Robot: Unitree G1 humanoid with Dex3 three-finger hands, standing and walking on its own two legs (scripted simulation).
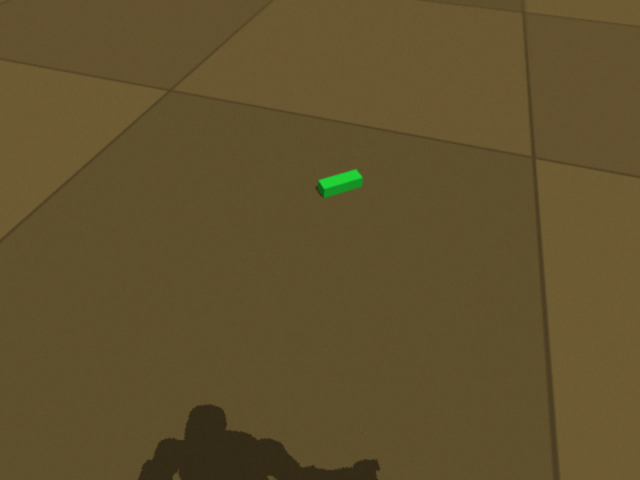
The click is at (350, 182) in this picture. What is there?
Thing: lying carton
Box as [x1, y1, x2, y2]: [318, 169, 362, 197]
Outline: 362,177 355,169 318,180 318,189 323,197 329,196 361,186
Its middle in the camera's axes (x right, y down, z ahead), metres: +0.09 -0.27 +1.86
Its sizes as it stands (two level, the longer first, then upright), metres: 0.201 0.068 0.056
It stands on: the floor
